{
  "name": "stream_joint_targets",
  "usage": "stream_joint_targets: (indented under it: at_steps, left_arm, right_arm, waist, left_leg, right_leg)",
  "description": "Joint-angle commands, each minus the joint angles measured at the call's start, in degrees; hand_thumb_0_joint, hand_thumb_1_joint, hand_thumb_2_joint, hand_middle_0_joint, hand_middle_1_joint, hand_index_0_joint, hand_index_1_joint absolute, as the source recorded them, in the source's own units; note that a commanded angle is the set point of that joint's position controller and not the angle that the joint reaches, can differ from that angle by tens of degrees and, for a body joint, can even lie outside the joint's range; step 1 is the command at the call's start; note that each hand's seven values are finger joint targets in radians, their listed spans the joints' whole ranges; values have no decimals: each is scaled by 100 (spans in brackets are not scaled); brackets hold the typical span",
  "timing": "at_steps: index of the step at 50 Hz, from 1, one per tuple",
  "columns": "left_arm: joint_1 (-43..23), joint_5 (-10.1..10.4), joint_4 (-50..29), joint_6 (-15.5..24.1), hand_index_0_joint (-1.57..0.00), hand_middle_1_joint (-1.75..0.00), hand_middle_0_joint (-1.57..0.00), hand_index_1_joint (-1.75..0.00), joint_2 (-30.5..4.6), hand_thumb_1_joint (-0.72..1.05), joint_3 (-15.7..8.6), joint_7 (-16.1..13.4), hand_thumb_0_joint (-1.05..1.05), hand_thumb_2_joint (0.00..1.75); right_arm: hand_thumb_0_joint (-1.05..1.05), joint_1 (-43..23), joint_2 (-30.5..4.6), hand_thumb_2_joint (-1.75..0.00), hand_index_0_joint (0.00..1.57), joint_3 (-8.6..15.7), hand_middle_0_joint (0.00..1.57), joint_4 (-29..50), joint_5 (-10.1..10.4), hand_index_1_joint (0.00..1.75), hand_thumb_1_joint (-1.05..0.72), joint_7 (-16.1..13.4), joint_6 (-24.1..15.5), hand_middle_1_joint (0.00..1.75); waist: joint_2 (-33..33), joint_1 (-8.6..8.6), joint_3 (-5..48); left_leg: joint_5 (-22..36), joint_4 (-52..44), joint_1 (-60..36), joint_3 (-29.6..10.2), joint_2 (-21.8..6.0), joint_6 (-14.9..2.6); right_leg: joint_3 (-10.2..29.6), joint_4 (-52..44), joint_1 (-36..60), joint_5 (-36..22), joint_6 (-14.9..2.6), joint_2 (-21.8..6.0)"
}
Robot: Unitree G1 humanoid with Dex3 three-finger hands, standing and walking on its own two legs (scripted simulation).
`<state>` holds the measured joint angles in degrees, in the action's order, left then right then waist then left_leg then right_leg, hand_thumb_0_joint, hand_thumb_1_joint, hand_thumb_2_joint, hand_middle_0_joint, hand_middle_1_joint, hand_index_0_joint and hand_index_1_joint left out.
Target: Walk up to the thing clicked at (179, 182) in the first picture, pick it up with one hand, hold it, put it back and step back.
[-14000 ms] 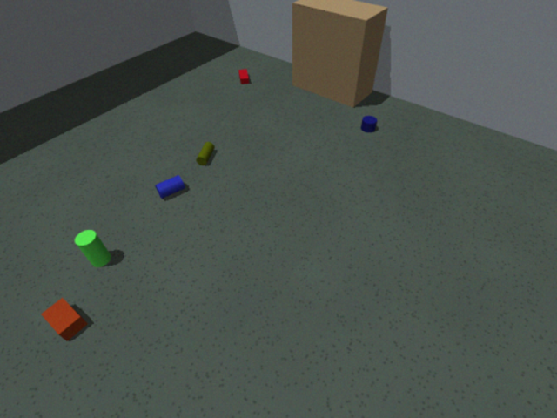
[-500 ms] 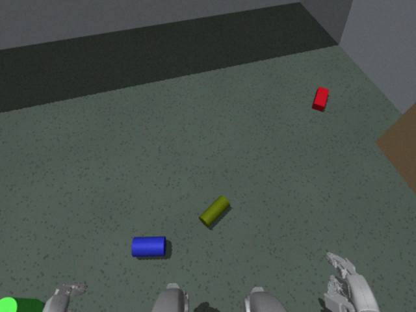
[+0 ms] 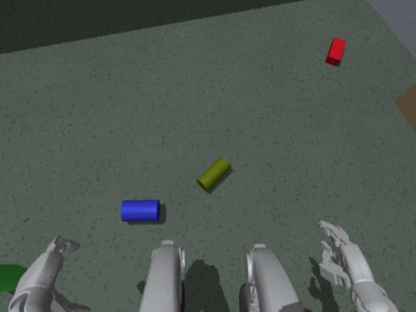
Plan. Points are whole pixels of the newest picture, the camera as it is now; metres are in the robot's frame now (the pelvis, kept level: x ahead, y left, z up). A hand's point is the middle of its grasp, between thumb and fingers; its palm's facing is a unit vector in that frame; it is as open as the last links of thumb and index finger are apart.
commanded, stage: rise first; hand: left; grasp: from above
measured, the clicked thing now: (141, 210) +0.42 +0.26 -0.54
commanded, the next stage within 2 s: approach in 1.62 s
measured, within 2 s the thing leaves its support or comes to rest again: neither
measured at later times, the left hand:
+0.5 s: hand (98, 235) +0.30 +0.31 -0.30, palm faces -0.48 -0.27 -0.83, open 13.8 cm
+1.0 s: hand (108, 223) +0.35 +0.32 -0.37, palm faces -0.46 -0.09 -0.88, open 14.1 cm
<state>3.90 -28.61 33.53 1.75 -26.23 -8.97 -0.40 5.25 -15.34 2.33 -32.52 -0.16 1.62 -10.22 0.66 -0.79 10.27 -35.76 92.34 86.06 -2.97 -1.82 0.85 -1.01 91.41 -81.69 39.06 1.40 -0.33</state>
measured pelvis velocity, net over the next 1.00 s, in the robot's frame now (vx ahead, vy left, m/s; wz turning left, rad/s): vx -0.06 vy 0.00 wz -0.11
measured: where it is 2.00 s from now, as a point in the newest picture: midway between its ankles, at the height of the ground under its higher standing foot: outside the picture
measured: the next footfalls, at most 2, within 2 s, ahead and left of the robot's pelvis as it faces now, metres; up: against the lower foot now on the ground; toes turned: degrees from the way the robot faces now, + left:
none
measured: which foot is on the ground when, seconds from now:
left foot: down 0.00-1.00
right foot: down 0.00-1.00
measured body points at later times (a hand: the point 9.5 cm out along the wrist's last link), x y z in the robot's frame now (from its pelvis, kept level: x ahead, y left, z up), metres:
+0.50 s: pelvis -0.06 +0.00 -0.17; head +0.15 +0.03 +0.23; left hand +0.32 +0.33 -0.25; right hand +0.05 -0.28 -0.30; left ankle +0.05 +0.12 -0.54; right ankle +0.03 -0.14 -0.54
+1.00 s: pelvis -0.06 +0.00 -0.22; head +0.16 +0.05 +0.17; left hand +0.37 +0.32 -0.32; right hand +0.04 -0.28 -0.34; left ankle +0.05 +0.12 -0.54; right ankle +0.03 -0.14 -0.54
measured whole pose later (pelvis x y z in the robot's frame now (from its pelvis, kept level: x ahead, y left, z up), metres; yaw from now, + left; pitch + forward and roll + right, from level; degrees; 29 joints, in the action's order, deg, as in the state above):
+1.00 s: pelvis -0.06 +0.00 -0.22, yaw -6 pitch +32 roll -8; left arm -38.6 -67.4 68.0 19.1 -41.7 -9.2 -17.6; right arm 3.7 -14.8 0.9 -44.1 -6.1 6.6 -1.6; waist 1.7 -4.6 4.4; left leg -36.0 132.6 129.4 -8.3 -1.7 0.8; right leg -3.4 129.9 -122.8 39.8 2.6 2.3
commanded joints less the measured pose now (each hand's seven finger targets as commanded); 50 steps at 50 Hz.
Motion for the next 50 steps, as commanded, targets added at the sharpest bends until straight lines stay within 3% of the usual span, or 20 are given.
stream_joint_targets:
  at_steps: [1,3,6,11,13,14,17,19,25,27,30,34,38,50]
  left_arm:
    - [-955,-581,-463,877,-15,-98,-16,-99,-1512,-54,-547,-273,0,97]
    - [-1127,-842,-369,980,-16,-97,-17,-98,-1846,-52,-771,-457,0,95]
    - [-1584,-1178,73,993,-14,-99,-15,-100,-1796,-52,-628,-642,0,96]
    - [-2586,-1517,281,1026,-16,-97,-16,-97,-2358,-50,-798,-736,0,95]
    - [-2913,-1678,498,1062,-14,-98,-15,-99,-2411,-53,-731,-724,0,97]
    - [-3206,-1744,513,1106,-15,-97,-16,-98,-2595,-53,-776,-719,0,97]
    - [-3570,-1972,980,1231,-14,-95,-15,-96,-2833,-51,-802,-712,0,98]
    - [-3640,-2118,1206,1329,-13,-95,-14,-96,-2740,-52,-720,-725,0,99]
    - [-4314,-2581,1666,1761,-7,-96,-9,-97,-2982,-52,-606,-889,0,103]
    - [-4584,-2779,1719,1888,-5,-96,-7,-98,-3124,-55,-621,-1036,0,105]
    - [-4772,-3025,1881,2011,-5,-95,-7,-97,-3155,-57,-599,-1290,0,106]
    - [-4952,-3331,2172,1996,-6,-95,-8,-96,-3263,-56,-614,-1616,0,104]
    - [-5169,-3576,2410,1860,-7,-93,-9,-95,-3222,-55,-521,-1821,0,103]
    - [-5546,-3896,2803,1789,-12,-88,-14,-90,-3296,-48,-382,-1951,0,96]
  right_arm:
    - [0,192,-1023,-91,20,422,20,328,-3,30,-94,-30,-227,30]
    - [0,219,-1088,-91,20,445,20,212,-11,30,-94,-5,-157,30]
    - [0,254,-1146,-91,20,477,20,66,-3,30,-93,42,-52,30]
    - [0,465,-1164,-91,20,553,20,-113,-46,30,-93,81,99,30]
    - [0,517,-1175,-91,20,542,20,-212,-62,30,-94,88,149,30]
    - [0,563,-1188,-91,20,536,20,-267,-71,30,-94,90,174,30]
    - [0,604,-1166,-91,20,488,20,-344,-92,30,-92,95,266,30]
    - [0,634,-1137,-91,20,464,20,-422,-124,30,-92,115,314,30]
    - [0,637,-1201,-90,20,363,20,-539,-203,30,-88,177,411,30]
    - [0,667,-1245,-90,20,335,20,-599,-240,30,-88,198,448,30]
    - [0,743,-1252,-90,20,293,20,-716,-305,30,-89,242,515,30]
    - [0,785,-1297,-90,20,289,20,-829,-399,30,-90,289,612,30]
    - [0,816,-1301,-90,20,284,20,-921,-486,30,-90,335,716,30]
    - [0,765,-1265,-90,20,243,20,-995,-627,30,-90,432,829,30]
  waist:
    - [-834,13,2485]
    - [-903,134,2908]
    - [-892,93,2979]
    - [-593,190,3737]
    - [-593,145,3626]
    - [-638,154,3695]
    - [-380,68,3360]
    - [-347,53,3229]
    - [-719,-45,2708]
    - [-901,-99,2781]
    - [-1093,-92,2932]
    - [-1239,-129,2988]
    - [-1367,-194,3017]
    - [-1127,-315,3027]
  left_leg:
    - [1261,-287,-1461,3,94,-130]
    - [1594,35,-1478,28,71,-128]
    - [1573,322,-1174,-29,41,-103]
    - [1287,1002,-563,141,76,-207]
    - [1049,1131,-275,126,71,-208]
    - [1008,1217,-244,131,64,-214]
    - [374,1403,485,160,85,-265]
    - [220,1554,718,188,98,-282]
    - [-538,1676,1144,12,99,-269]
    - [-571,1732,1113,-53,97,-247]
    - [-185,1929,945,-41,102,-200]
    - [96,2114,822,-39,99,-160]
    - [300,2272,796,-12,97,-161]
    - [314,2707,1211,-7,116,-216]
  right_leg:
    - [-83,-120,-234,-1325,-279,175]
    - [-111,183,-433,-1525,-282,187]
    - [-223,525,-904,-1448,-298,197]
    - [-229,731,-821,-1315,-261,250]
    - [-283,904,-996,-1130,-274,256]
    - [-283,963,-1029,-1098,-276,258]
    - [-320,1028,-1188,-554,-264,297]
    - [-318,1094,-1356,-376,-270,312]
    - [-501,1567,-2200,192,-322,366]
    - [-554,1750,-2383,147,-334,365]
    - [-613,1960,-2558,-159,-353,356]
    - [-668,2131,-2847,-351,-371,345]
    - [-691,2275,-2908,-541,-356,328]
    - [-724,2448,-2895,-582,-335,386]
